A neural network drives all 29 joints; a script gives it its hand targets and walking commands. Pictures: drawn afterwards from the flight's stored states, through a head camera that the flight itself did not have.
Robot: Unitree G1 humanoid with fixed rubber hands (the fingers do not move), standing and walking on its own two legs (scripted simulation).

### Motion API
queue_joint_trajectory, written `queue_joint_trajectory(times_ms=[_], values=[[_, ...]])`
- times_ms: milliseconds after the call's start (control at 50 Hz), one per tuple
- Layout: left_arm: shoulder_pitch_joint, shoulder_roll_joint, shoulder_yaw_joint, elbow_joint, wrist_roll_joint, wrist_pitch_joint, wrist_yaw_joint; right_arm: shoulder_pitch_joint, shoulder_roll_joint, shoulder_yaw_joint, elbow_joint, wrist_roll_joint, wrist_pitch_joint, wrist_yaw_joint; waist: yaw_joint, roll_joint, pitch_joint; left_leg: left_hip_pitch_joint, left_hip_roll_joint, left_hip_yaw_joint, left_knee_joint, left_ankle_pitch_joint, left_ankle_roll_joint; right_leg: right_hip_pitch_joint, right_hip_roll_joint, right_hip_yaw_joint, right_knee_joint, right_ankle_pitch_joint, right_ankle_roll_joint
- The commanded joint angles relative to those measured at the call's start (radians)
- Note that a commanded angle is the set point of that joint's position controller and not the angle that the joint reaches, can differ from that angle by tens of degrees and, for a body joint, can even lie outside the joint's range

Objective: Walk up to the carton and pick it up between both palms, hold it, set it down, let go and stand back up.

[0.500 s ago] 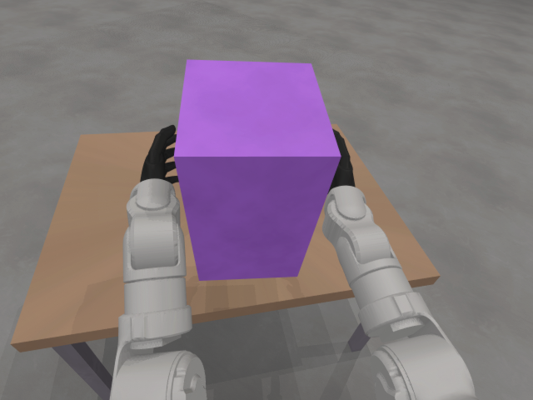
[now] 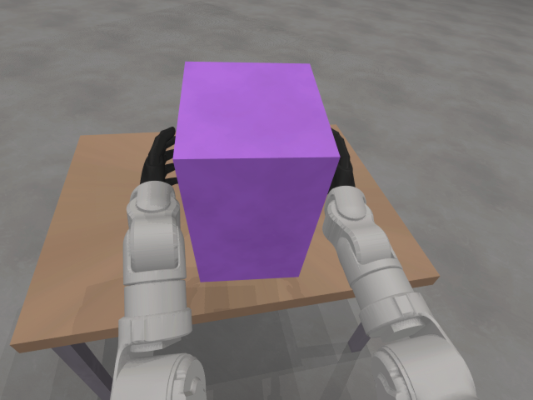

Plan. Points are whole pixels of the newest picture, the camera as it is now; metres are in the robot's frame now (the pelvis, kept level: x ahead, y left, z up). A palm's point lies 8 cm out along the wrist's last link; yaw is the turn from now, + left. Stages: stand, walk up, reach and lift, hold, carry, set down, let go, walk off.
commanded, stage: hold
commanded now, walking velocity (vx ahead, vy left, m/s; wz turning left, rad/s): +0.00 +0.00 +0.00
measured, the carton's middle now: (249, 183) +0.38 +0.02 +0.15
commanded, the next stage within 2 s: none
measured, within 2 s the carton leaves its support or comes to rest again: neither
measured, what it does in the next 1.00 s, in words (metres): stands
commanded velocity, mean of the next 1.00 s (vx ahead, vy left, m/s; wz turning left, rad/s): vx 0.00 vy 0.00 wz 0.00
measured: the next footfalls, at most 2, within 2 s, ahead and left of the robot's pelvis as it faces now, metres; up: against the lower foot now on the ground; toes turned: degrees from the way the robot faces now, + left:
none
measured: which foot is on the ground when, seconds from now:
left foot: down 0.00-1.00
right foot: down 0.00-1.00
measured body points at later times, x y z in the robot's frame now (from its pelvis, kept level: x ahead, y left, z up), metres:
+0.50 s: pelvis +0.00 +0.00 +0.00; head -0.02 +0.04 +0.45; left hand +0.38 +0.15 +0.17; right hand +0.38 -0.11 +0.17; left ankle +0.06 +0.13 -0.75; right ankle +0.00 -0.12 -0.75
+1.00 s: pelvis +0.00 +0.00 +0.00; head -0.03 +0.04 +0.45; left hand +0.38 +0.14 +0.18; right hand +0.38 -0.12 +0.18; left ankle +0.06 +0.13 -0.75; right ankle +0.00 -0.12 -0.75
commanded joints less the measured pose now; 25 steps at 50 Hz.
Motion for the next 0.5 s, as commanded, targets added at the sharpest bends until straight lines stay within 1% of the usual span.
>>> queue_joint_trajectory(times_ms=[0, 40, 60, 80, 120, 180, 200, 220, 240, 280, 340, 360, 380, 400, 420, 440, 460, 480], values=[[-0.547, -0.485, -0.454, -0.065, -0.162, -0.066, -0.136, -0.656, 0.49, 0.315, -0.293, 0.032, -0.068, 0.099, -0.009, 0.111, -0.451, 0.208, -0.07, 0.039, 0.004, 0.144, 0.015, -0.076, 0.062, -0.038, -0.045, 0.165, 0.038], [-0.534, -0.478, -0.444, -0.042, -0.159, -0.063, -0.137, -0.643, 0.488, 0.307, -0.273, 0.025, -0.064, 0.099, -0.018, 0.105, -0.434, 0.203, -0.07, 0.038, -0.001, 0.124, 0.019, -0.076, 0.057, -0.032, -0.053, 0.156, 0.039], [-0.536, -0.47, -0.424, -0.019, -0.146, -0.059, -0.14, -0.637, 0.482, 0.296, -0.245, 0.016, -0.059, 0.099, -0.014, 0.1, -0.401, 0.186, -0.071, 0.045, -0.013, 0.098, 0.022, -0.076, 0.054, -0.033, -0.055, 0.137, 0.039], [-0.531, -0.471, -0.419, -0.015, -0.146, -0.059, -0.143, -0.64, 0.482, 0.29, -0.249, 0.009, -0.059, 0.098, -0.012, 0.087, -0.39, 0.182, -0.072, 0.045, -0.021, 0.072, 0.025, -0.078, 0.053, -0.034, -0.059, 0.117, 0.042], [-0.55, -0.484, -0.425, -0.017, -0.147, -0.061, -0.144, -0.641, 0.485, 0.278, -0.237, 0.002, -0.061, 0.101, -0.016, 0.104, -0.391, 0.175, -0.07, 0.046, -0.026, 0.056, 0.026, -0.093, 0.054, -0.035, -0.059, 0.094, 0.038], [-0.552, -0.5, -0.453, -0.043, -0.16, -0.068, -0.139, -0.651, 0.487, 0.287, -0.264, 0.016, -0.073, 0.104, -0.028, 0.122, -0.451, 0.209, -0.07, 0.039, 0.001, 0.134, 0.014, -0.086, 0.062, -0.037, -0.047, 0.154, 0.037], [-0.56, -0.494, -0.448, -0.054, -0.16, -0.07, -0.139, -0.64, 0.487, 0.286, -0.251, 0.014, -0.072, 0.102, -0.028, 0.123, -0.448, 0.214, -0.071, 0.039, 0.007, 0.157, 0.013, -0.078, 0.063, -0.038, -0.048, 0.171, 0.036], [-0.531, -0.498, -0.457, -0.061, -0.166, -0.07, -0.139, -0.631, 0.488, 0.303, -0.282, 0.022, -0.074, 0.098, -0.029, 0.11, -0.479, 0.234, -0.071, 0.034, 0.018, 0.195, 0.009, -0.062, 0.063, -0.039, -0.043, 0.212, 0.039], [-0.525, -0.497, -0.453, -0.038, -0.16, -0.064, -0.143, -0.638, 0.481, 0.303, -0.279, 0.021, -0.072, 0.093, -0.034, 0.114, -0.456, 0.231, -0.072, 0.035, 0.019, 0.2, 0.008, -0.068, 0.059, -0.04, -0.048, 0.216, 0.042], [-0.523, -0.48, -0.437, -0.034, -0.148, -0.061, -0.144, -0.633, 0.478, 0.3, -0.262, 0.019, -0.067, 0.093, -0.025, 0.106, -0.418, 0.216, -0.073, 0.04, 0.005, 0.15, 0.012, -0.068, 0.058, -0.039, -0.053, 0.172, 0.041], [-0.526, -0.484, -0.432, -0.044, -0.146, -0.062, -0.144, -0.631, 0.484, 0.299, -0.26, 0.02, -0.066, 0.099, -0.016, 0.1, -0.408, 0.201, -0.07, 0.036, -0.003, 0.135, 0.013, -0.078, 0.06, -0.043, -0.05, 0.151, 0.039], [-0.545, -0.479, -0.429, -0.042, -0.142, -0.063, -0.142, -0.639, 0.476, 0.288, -0.243, 0.018, -0.07, 0.103, -0.013, 0.11, -0.408, 0.196, -0.066, 0.037, -0.007, 0.126, 0.015, -0.082, 0.058, -0.041, -0.051, 0.136, 0.038], [-0.542, -0.489, -0.436, -0.047, -0.149, -0.063, -0.139, -0.645, 0.477, 0.292, -0.259, 0.016, -0.074, 0.106, -0.016, 0.113, -0.419, 0.203, -0.067, 0.038, -0.009, 0.126, 0.014, -0.084, 0.06, -0.043, -0.05, 0.134, 0.037], [-0.541, -0.492, -0.449, -0.06, -0.152, -0.066, -0.135, -0.653, 0.477, 0.3, -0.279, 0.022, -0.08, 0.109, -0.011, 0.118, -0.446, 0.214, -0.066, 0.04, 0.001, 0.153, 0.013, -0.078, 0.063, -0.042, -0.046, 0.156, 0.035], [-0.543, -0.494, -0.454, -0.063, -0.159, -0.066, -0.134, -0.654, 0.474, 0.297, -0.277, 0.023, -0.081, 0.109, -0.014, 0.12, -0.448, 0.22, -0.066, 0.04, 0.004, 0.163, 0.01, -0.084, 0.064, -0.043, -0.047, 0.165, 0.035], [-0.538, -0.503, -0.461, -0.072, -0.166, -0.069, -0.133, -0.652, 0.483, 0.31, -0.299, 0.031, -0.084, 0.106, -0.018, 0.118, -0.474, 0.233, -0.067, 0.039, 0.014, 0.185, 0.008, -0.075, 0.067, -0.045, -0.044, 0.186, 0.035], [-0.534, -0.497, -0.462, -0.051, -0.162, -0.066, -0.135, -0.659, 0.48, 0.307, -0.297, 0.028, -0.081, 0.104, -0.016, 0.114, -0.452, 0.223, -0.069, 0.04, 0.009, 0.174, 0.011, -0.08, 0.061, -0.037, -0.05, 0.181, 0.036], [-0.529, -0.49, -0.45, -0.045, -0.162, -0.064, -0.136, -0.651, 0.474, 0.3, -0.281, 0.024, -0.077, 0.102, -0.022, 0.112, -0.44, 0.227, -0.067, 0.038, 0.009, 0.174, 0.012, -0.085, 0.064, -0.042, -0.05, 0.178, 0.038]])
